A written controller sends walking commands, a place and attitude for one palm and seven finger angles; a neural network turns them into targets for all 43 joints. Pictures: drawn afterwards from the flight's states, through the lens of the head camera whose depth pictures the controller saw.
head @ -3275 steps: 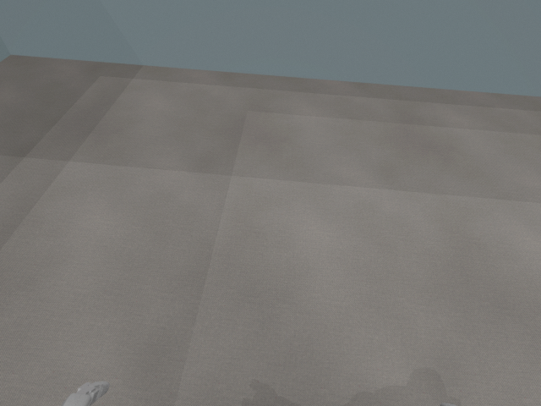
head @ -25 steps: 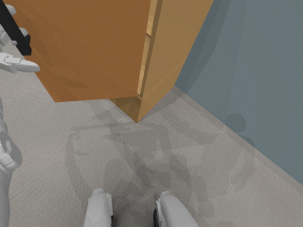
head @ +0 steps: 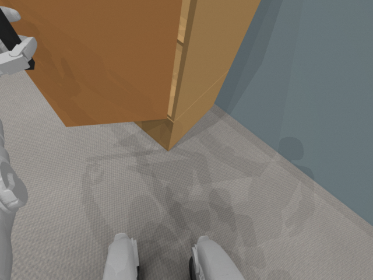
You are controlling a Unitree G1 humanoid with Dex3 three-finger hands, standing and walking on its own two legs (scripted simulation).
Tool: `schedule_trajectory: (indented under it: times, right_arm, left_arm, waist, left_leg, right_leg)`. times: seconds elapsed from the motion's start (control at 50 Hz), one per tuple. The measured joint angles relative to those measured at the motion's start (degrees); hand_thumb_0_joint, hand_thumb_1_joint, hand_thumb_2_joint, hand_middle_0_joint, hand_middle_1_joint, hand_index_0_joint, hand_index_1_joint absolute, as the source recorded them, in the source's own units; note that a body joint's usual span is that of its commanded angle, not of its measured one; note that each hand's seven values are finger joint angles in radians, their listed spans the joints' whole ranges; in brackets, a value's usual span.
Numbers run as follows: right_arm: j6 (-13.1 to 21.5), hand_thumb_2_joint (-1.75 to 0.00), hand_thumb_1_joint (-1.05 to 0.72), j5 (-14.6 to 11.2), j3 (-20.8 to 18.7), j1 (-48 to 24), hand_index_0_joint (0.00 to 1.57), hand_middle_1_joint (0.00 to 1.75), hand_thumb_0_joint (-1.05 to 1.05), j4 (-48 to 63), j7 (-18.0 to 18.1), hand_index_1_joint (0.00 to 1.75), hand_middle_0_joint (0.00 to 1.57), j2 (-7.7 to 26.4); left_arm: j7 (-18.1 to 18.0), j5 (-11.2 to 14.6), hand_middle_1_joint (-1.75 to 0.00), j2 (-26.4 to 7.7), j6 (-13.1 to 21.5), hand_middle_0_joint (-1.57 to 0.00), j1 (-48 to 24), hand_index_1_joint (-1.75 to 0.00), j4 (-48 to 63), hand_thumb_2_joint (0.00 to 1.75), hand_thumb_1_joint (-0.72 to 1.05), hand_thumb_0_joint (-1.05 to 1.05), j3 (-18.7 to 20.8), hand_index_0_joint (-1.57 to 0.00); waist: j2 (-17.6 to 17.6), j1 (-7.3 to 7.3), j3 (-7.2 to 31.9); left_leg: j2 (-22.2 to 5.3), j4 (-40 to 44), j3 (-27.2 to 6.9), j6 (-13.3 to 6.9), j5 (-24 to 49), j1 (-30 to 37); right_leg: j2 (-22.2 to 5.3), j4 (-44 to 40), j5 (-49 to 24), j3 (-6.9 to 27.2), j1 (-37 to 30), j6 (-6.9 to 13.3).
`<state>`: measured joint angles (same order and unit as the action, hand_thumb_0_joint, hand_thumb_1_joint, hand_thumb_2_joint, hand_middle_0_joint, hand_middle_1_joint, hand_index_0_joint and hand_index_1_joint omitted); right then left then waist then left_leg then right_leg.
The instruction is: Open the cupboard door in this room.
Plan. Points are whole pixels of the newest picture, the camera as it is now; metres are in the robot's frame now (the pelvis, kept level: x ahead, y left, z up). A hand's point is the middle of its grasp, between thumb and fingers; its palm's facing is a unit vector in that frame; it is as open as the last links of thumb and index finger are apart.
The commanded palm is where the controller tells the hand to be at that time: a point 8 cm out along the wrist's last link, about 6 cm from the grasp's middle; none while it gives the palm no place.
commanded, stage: close the thumb around the handle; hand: left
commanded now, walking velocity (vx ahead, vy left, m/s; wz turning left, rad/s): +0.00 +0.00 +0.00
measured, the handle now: (11, 30) +0.58 +0.28 +0.10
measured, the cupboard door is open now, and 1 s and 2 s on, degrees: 50 76 97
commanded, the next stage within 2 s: pull the door open along its arc in 0.18 s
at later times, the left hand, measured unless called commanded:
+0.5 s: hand (23, 57) +0.52 +0.25 +0.10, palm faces +0.09 -1.00 -0.01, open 5.6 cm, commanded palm +0.49 +0.29 +0.09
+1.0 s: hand (57, 113) +0.41 +0.18 +0.10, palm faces +0.43 -0.90 +0.06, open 6.0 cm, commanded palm +0.34 +0.23 +0.09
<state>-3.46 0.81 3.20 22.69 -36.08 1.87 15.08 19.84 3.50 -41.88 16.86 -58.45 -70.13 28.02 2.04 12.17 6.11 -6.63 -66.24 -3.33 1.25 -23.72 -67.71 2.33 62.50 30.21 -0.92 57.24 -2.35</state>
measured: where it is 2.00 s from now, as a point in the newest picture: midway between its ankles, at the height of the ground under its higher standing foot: outside the picture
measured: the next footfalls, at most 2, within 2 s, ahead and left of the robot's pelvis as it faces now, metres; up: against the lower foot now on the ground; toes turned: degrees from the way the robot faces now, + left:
none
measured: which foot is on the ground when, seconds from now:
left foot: down 0.00-1.00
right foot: down 0.00-1.00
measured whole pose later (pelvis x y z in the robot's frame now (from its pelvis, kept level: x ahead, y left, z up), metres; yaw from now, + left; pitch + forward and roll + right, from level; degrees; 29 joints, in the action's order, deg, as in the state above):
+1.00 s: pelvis +0.02 -0.01 +0.03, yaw +2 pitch +16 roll -2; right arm -3.4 2.1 0.5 15.7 -30.6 -1.6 12.1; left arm -14.3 5.4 -6.2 16.1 -17.8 -28.0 15.4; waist 1.8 4.1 10.3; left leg -5.1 -57.4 -0.6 2.1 -23.1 -50.1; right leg 0.3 56.7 30.7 0.8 41.7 -1.7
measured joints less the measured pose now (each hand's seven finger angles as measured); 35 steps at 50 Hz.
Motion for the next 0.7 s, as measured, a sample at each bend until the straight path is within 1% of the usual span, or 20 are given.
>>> schedule_trajectory:
  times: [0.06, 0.12, 0.16, 0.32, 0.42, 0.5, 0.56, 0.62, 0.7]
  right_arm:
    - [-0.08, -0.9, -0.91, -0.02, 0.01, -0.03, 0.21, 0.3, 0.0, 0.02, -0.03, 0.3, 0.2, 0.03]
    - [-0.13, -0.9, -0.91, -0.02, 0.0, -0.09, 0.21, 0.3, 0.0, 0.11, -0.05, 0.3, 0.2, -0.03]
    - [-0.16, -0.9, -0.91, -0.06, 0.06, -0.19, 0.21, 0.3, 0.0, 0.24, -0.06, 0.3, 0.2, -0.04]
    - [-0.08, -0.9, -0.91, -0.24, 0.24, -0.53, 0.21, 0.3, 0.0, 0.69, 0.03, 0.3, 0.2, -0.05]
    - [-0.07, -0.9, -0.91, -0.09, -0.15, -0.3, 0.21, 0.3, 0.0, 0.16, -0.2, 0.3, 0.2, -0.14]
    - [-0.48, -0.9, -0.91, -0.17, -0.65, 0.18, 0.21, 0.3, 0.0, 0.12, -0.5, 0.3, 0.2, -0.18]
    - [-0.96, -0.9, -0.91, -0.34, -0.99, 0.47, 0.21, 0.3, 0.0, 0.27, -0.75, 0.3, 0.2, -0.25]
    - [-1.43, -0.9, -0.91, -0.69, -1.39, 0.64, 0.21, 0.3, 0.0, 0.73, -1.07, 0.3, 0.2, -0.36]
    - [-1.92, -0.9, -0.91, -1.29, -1.92, 0.35, 0.21, 0.3, 0.01, 1.89, -1.49, 0.3, 0.2, -0.5]
  left_arm:
    - [-0.05, 0.18, -1.32, 0.38, -0.19, -0.38, 0.46, -1.32, 0.07, 0.78, 0.63, 0.0, 0.43, -0.38]
    - [0.22, -0.1, -1.33, 0.81, -0.26, -0.39, 0.93, -1.34, 0.33, 0.82, 0.72, 0.0, 0.43, -0.39]
    - [-0.05, -0.42, -1.34, 0.94, -0.01, -0.38, 1.4, -1.34, 0.28, 0.82, 0.73, 0.01, 0.94, -0.39]
    - [-0.18, -0.36, -1.35, 0.13, 0.3, -0.36, 1.56, -1.35, -0.79, 0.82, 0.74, 0.01, 1.64, -0.38]
    - [-0.9, 0.54, -1.35, 1.18, 0.33, -0.36, 2.21, -1.35, 0.56, 0.82, 0.74, 0.01, 0.76, -0.37]
    - [-0.78, 1.54, -1.35, 3.1, 0.62, -0.36, 5.45, -1.35, 3.48, 0.8, 0.75, 0.0, 0.84, -0.36]
    - [-0.53, 2.66, -1.35, 5.16, 0.9, -0.36, 9.06, -1.35, 6.29, 0.79, 0.75, 0.0, 0.8, -0.36]
    - [-0.36, 4.2, -1.35, 7.79, 1.12, -0.35, 13.51, -1.35, 9.8, 0.77, 0.74, 0.01, 0.23, -0.36]
    - [-0.39, 6.44, -1.34, 11.91, 1.19, -0.35, 20.7, -1.35, 16.09, 0.76, 0.74, 0.0, -1.52, -0.36]
  waist:
    - [0.03, -0.07, 0.09]
    - [0.07, -0.05, 0.18]
    - [0.1, 0.08, 0.34]
    - [0.16, 0.44, 0.21]
    - [0.18, -0.19, 0.24]
    - [0.27, -0.92, 0.69]
    - [0.25, -1.61, 1.12]
    - [0.17, -2.35, 1.72]
    - [-0.03, -3.44, 2.6]
  left_leg:
    - [-0.06, 0.22, 0.07, 0.05, -0.02, 0.35]
    - [-0.16, 0.42, 0.11, 0.12, -0.05, 0.77]
    - [-0.28, 0.51, 0.21, 0.18, -0.09, 1.02]
    - [-0.52, 0.33, 0.31, 0.35, -0.26, 1.29]
    - [-0.44, 0.38, 0.34, 0.39, -0.23, 1.29]
    - [-0.42, 1.07, 0.79, 0.34, -0.27, 2.38]
    - [-0.38, 1.95, 1.31, 0.27, -0.33, 4.04]
    - [-0.29, 3.01, 1.79, 0.21, -0.39, 6.14]
    - [-0.07, 4.6, 2.37, 0.17, -0.46, 9.38]
  right_leg:
    - [0.05, -0.17, 0.0, 0.07, -0.27, 0.06]
    - [0.13, -0.35, -0.01, 0.11, -0.63, 0.12]
    - [0.23, -0.4, -0.01, 0.22, -0.79, 0.17]
    - [0.45, -0.01, 0.16, 0.38, -0.83, 0.33]
    - [0.37, 0.06, 0.22, 0.4, -0.79, 0.36]
    - [0.27, -0.53, 0.17, 0.78, -1.67, 0.32]
    - [0.14, -1.32, 0.13, 1.2, -3.11, 0.26]
    - [-0.05, -2.31, 0.1, 1.56, -5.03, 0.22]
    - [-0.37, -3.78, 0.1, 1.96, -8.05, 0.2]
